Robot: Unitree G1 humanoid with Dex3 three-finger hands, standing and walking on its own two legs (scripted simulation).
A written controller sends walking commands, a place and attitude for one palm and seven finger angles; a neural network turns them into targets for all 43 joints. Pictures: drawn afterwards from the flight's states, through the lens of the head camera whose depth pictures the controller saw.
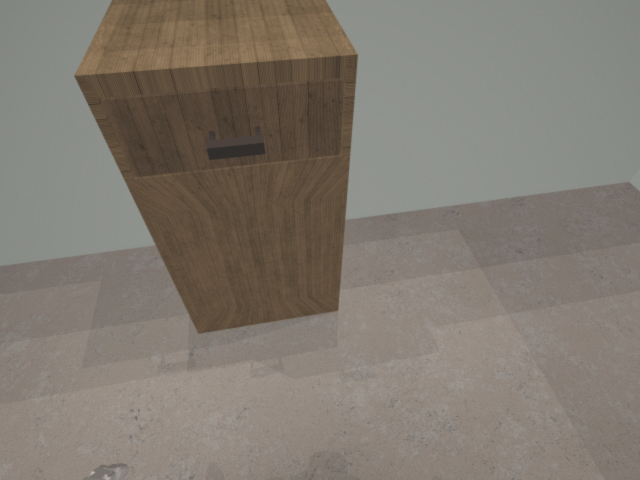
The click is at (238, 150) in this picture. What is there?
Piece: drawer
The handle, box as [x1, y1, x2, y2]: [207, 126, 264, 159]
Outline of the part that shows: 259,126 255,127 255,136 215,140 213,131 209,131 209,139 207,141 207,151 209,159 264,153 262,135 260,134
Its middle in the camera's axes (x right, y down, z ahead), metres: -0.17 -0.20 +0.78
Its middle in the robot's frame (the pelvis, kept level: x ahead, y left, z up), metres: +0.71 +0.21 +0.02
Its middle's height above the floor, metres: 0.79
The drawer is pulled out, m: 0.00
